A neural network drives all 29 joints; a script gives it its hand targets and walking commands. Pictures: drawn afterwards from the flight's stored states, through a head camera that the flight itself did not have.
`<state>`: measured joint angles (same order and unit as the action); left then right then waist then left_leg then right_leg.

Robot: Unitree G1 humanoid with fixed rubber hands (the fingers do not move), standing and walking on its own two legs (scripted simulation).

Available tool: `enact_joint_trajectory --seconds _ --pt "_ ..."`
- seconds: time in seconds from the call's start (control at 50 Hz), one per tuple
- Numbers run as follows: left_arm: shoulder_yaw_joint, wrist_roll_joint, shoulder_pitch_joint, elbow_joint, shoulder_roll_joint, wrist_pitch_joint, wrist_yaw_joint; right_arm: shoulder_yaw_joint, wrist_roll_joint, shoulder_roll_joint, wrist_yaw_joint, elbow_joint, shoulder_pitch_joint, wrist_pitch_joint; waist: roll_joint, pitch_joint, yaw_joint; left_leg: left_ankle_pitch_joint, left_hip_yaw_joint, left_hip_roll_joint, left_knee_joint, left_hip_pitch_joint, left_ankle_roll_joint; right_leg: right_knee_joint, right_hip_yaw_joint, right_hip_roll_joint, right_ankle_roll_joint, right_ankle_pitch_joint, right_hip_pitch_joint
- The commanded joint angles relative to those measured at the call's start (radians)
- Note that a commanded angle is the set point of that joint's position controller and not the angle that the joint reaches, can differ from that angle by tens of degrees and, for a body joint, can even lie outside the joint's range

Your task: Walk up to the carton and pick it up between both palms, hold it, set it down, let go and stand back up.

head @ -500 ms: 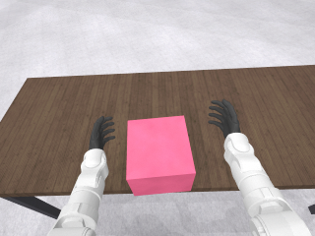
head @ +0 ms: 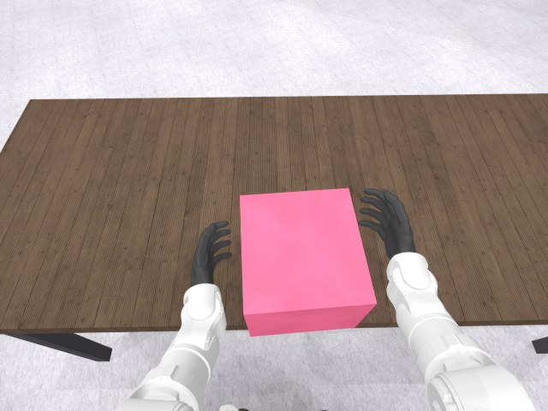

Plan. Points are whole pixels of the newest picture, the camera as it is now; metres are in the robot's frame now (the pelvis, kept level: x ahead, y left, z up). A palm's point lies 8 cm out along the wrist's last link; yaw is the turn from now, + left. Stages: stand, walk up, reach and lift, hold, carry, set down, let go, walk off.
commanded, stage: reach and lift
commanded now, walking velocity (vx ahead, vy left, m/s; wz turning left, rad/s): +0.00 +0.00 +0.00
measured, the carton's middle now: (298, 263) +0.36 +0.00 -0.05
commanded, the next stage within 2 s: none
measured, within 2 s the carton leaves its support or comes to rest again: leaves its support in 1.64 s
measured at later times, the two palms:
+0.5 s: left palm (219, 275) +0.33 +0.12 -0.04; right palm (389, 243) +0.38 -0.14 -0.01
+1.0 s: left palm (219, 275) +0.33 +0.12 -0.04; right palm (388, 244) +0.38 -0.14 -0.01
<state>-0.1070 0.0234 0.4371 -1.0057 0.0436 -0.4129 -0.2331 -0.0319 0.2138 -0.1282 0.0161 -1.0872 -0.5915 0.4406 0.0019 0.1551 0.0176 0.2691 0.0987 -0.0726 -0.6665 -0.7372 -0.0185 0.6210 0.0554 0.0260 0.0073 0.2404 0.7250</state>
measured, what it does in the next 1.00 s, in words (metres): stands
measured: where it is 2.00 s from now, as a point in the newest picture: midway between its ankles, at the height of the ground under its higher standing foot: outside the picture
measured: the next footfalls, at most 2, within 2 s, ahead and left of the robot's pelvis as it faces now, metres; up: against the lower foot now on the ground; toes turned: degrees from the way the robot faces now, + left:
none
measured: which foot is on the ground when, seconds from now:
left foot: down 0.00-1.00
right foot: down 0.00-1.00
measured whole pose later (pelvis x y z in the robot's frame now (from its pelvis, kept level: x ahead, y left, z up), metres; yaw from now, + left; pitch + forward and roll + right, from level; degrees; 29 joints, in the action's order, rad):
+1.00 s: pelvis +0.00 -0.01 +0.00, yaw -1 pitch +20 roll -1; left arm -0.24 0.17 0.44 -1.01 0.13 -0.44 -0.26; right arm 0.07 -0.06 -0.03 0.14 -1.09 -0.60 0.48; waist -0.03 0.15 0.02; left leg 0.27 0.10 -0.09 -0.67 -0.74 -0.02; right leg 0.62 0.06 0.04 0.00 0.24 0.73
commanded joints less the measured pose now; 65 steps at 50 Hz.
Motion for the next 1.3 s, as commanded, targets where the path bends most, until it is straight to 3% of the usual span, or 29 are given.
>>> enact_joint_trajectory --seconds 0.0,0.04,0.06,0.1,0.2,0.24,0.26,0.3,0.32,0.36,0.46,0.5,0.58,0.6,0.64,0.66,0.68,0.7,0.74,0.92,0.94,1.0,1.04,1.08,1.12,1.14,1.16,1.18,1.28 --pt "0.025 0.072 0.337 0.276 0.115 -0.068 -0.012 -0.04 -0.038 0.011 0.014 -0.002 -0.372 0.064 -0.136 0.632 0.109 -0.568 -0.071 0.035 -0.029 0.522 -0.102 -0.062 -0.106 0.079 -0.078 -0.176 -0.08" --pt "0.004 0.09 0.326 0.293 0.127 -0.081 -0.015 -0.043 -0.035 0.053 0.026 0.017 -0.362 0.079 -0.151 0.667 0.128 -0.609 -0.059 0.039 -0.05 0.507 -0.096 -0.046 -0.099 0.073 -0.075 -0.217 -0.078" --pt "-0.018 0.111 0.384 0.301 0.124 -0.08 -0.024 -0.021 -0.051 0.04 0.04 0.024 -0.42 0.084 -0.136 0.652 0.111 -0.591 -0.061 0.037 -0.05 0.495 -0.1 -0.042 -0.094 0.08 -0.071 -0.206 -0.085" --pt "-0.04 0.117 0.332 0.269 0.13 -0.073 -0.024 -0.023 -0.065 0.043 0.05 0.036 -0.411 0.08 -0.097 0.621 0.137 -0.58 -0.046 0.04 -0.047 0.481 -0.086 -0.046 -0.091 0.081 -0.064 -0.216 -0.117" --pt "-0.04 0.116 0.397 0.254 0.165 -0.097 -0.004 -0.009 -0.116 0.124 0.074 0.032 -0.429 0.086 -0.079 0.655 0.095 -0.569 -0.04 0.045 -0.058 0.447 -0.081 -0.031 -0.081 0.07 -0.059 -0.25 -0.141" --pt "-0.052 0.138 0.379 0.246 0.204 -0.101 -0.007 -0.035 -0.124 0.191 0.074 0.068 -0.406 0.093 -0.062 0.649 0.129 -0.535 -0.035 0.046 -0.051 0.439 -0.069 -0.042 -0.082 0.077 -0.059 -0.196 -0.135" --pt "-0.029 0.143 0.382 0.239 0.233 -0.104 -0.008 -0.018 -0.135 0.199 0.069 0.063 -0.419 0.093 -0.075 0.675 0.104 -0.538 -0.045 0.043 -0.052 0.464 -0.071 -0.04 -0.081 0.075 -0.06 -0.208 -0.129" --pt "-0.031 0.157 0.38 0.21 0.264 -0.114 0.006 -0.047 -0.159 0.258 0.066 0.056 -0.378 0.089 -0.073 0.63 0.116 -0.498 -0.037 0.053 -0.039 0.433 -0.057 -0.036 -0.08 0.065 -0.051 -0.226 -0.164" --pt "-0.028 0.167 0.396 0.215 0.27 -0.115 0.014 -0.033 -0.177 0.277 0.07 0.047 -0.385 0.085 -0.055 0.641 0.089 -0.512 -0.042 0.049 -0.035 0.457 -0.062 -0.039 -0.081 0.066 -0.047 -0.261 -0.175" --pt "-0.023 0.18 0.442 0.223 0.315 -0.126 0.03 -0.064 -0.225 0.361 0.069 0.068 -0.376 0.083 -0.045 0.635 0.088 -0.506 -0.036 0.048 -0.04 0.437 -0.055 -0.033 -0.071 0.059 -0.038 -0.281 -0.198" --pt "0.135 0.233 0.623 0.172 0.668 -0.161 0.105 -0.158 -0.378 0.77 -0.013 0.033 -0.401 0.096 -0.064 0.654 0.05 -0.468 -0.059 0.051 -0.038 0.449 -0.052 -0.043 -0.087 0.05 -0.043 -0.265 -0.196" --pt "0.145 0.267 0.638 0.132 0.713 -0.165 0.106 -0.139 -0.432 0.805 -0.027 -0.042 -0.365 0.091 -0.057 0.614 0.035 -0.429 -0.07 0.045 -0.017 0.473 -0.048 -0.077 -0.098 0.056 -0.046 -0.201 -0.182" --pt "0.194 0.278 0.647 0.129 0.769 -0.17 0.103 -0.159 -0.429 0.872 -0.043 -0.045 -0.358 0.081 -0.1 0.629 0.048 -0.445 -0.075 0.049 0.003 0.499 -0.048 -0.09 -0.102 0.062 -0.056 -0.181 -0.168" --pt "0.184 0.273 0.637 0.137 0.758 -0.181 0.101 -0.164 -0.442 0.875 -0.042 -0.037 -0.354 0.075 -0.074 0.659 0.048 -0.472 -0.079 0.043 -0.01 0.493 -0.047 -0.068 -0.096 0.065 -0.052 -0.236 -0.177" --pt "0.189 0.26 0.603 0.101 0.777 -0.178 0.104 -0.165 -0.452 0.865 -0.034 -0.01 -0.361 0.084 -0.056 0.677 0.039 -0.472 -0.076 0.044 -0.014 0.488 -0.043 -0.084 -0.096 0.068 -0.051 -0.253 -0.201" --pt "0.232 0.257 0.62 0.115 0.797 -0.178 0.102 -0.156 -0.438 0.885 -0.037 -0.021 -0.35 0.086 -0.099 0.665 0.019 -0.453 -0.079 0.049 0.004 0.49 -0.048 -0.087 -0.101 0.074 -0.058 -0.222 -0.178" --pt "0.226 0.257 0.63 0.129 0.785 -0.18 0.1 -0.189 -0.442 0.886 -0.031 -0.041 -0.334 0.074 -0.077 0.655 0.029 -0.462 -0.084 0.044 -0.002 0.488 -0.046 -0.087 -0.095 0.072 -0.055 -0.246 -0.212" --pt "0.204 0.281 0.602 0.109 0.782 -0.172 0.104 -0.19 -0.433 0.904 -0.03 -0.054 -0.312 0.07 -0.113 0.628 0.044 -0.492 -0.068 0.048 -0.004 0.481 -0.051 -0.07 -0.084 0.068 -0.051 -0.276 -0.214" --pt "0.225 0.26 0.629 0.099 0.779 -0.167 0.097 -0.182 -0.428 0.885 -0.029 -0.049 -0.347 0.066 -0.102 0.64 0.025 -0.463 -0.077 0.047 0.001 0.5 -0.048 -0.09 -0.089 0.075 -0.058 -0.233 -0.193" --pt "0.257 0.229 0.64 0.137 0.819 -0.175 0.087 -0.213 -0.401 0.916 -0.017 0.0 -0.358 0.053 -0.082 0.68 0.016 -0.455 -0.089 0.048 -0.01 0.477 -0.047 -0.084 -0.086 0.081 -0.057 -0.229 -0.21" --pt "0.251 0.25 0.611 0.141 0.806 -0.174 0.084 -0.218 -0.4 0.911 -0.022 0.011 -0.348 0.05 -0.082 0.669 0.038 -0.444 -0.087 0.049 0.002 0.459 -0.044 -0.09 -0.091 0.077 -0.056 -0.21 -0.213" --pt "0.233 0.256 0.649 0.144 0.802 -0.168 0.081 -0.213 -0.412 0.9 -0.022 -0.011 -0.332 0.047 -0.078 0.647 0.042 -0.418 -0.087 0.049 0.01 0.469 -0.041 -0.096 -0.094 0.074 -0.059 -0.172 -0.195" --pt "0.25 0.239 0.638 0.122 0.815 -0.165 0.081 -0.205 -0.4 0.901 -0.011 -0.021 -0.35 0.046 -0.073 0.637 0.018 -0.42 -0.095 0.047 0.002 0.463 -0.043 -0.098 -0.09 0.078 -0.061 -0.187 -0.204" --pt "0.241 0.241 0.63 0.122 0.819 -0.169 0.083 -0.212 -0.404 0.903 -0.012 -0.011 -0.343 0.054 -0.081 0.674 0.031 -0.443 -0.092 0.054 0.005 0.457 -0.043 -0.097 -0.085 0.072 -0.06 -0.221 -0.229" --pt "0.256 0.235 0.645 0.157 0.815 -0.174 0.08 -0.211 -0.418 0.909 -0.013 -0.005 -0.34 0.056 -0.067 0.675 0.011 -0.435 -0.101 0.053 0.001 0.463 -0.042 -0.097 -0.093 0.078 -0.062 -0.2 -0.197" --pt "0.256 0.232 0.653 0.149 0.811 -0.169 0.08 -0.201 -0.403 0.907 -0.015 -0.021 -0.352 0.05 -0.076 0.689 0.013 -0.44 -0.105 0.052 -0.007 0.477 -0.043 -0.09 -0.091 0.078 -0.063 -0.211 -0.193" --pt "0.228 0.259 0.602 0.131 0.799 -0.168 0.081 -0.218 -0.408 0.911 -0.017 -0.027 -0.331 0.039 -0.069 0.655 0.047 -0.426 -0.097 0.053 0.0 0.442 -0.039 -0.084 -0.085 0.07 -0.058 -0.195 -0.202" --pt "0.24 0.252 0.646 0.156 0.803 -0.165 0.08 -0.217 -0.408 0.919 -0.016 -0.028 -0.342 0.042 -0.096 0.662 0.027 -0.442 -0.098 0.054 0.001 0.447 -0.044 -0.086 -0.084 0.067 -0.058 -0.215 -0.201" --pt "0.234 0.246 0.633 0.154 0.806 -0.17 0.08 -0.231 -0.408 0.921 -0.007 -0.028 -0.339 0.044 -0.066 0.681 0.03 -0.442 -0.094 0.052 -0.004 0.429 -0.039 -0.079 -0.084 0.068 -0.05 -0.24 -0.213"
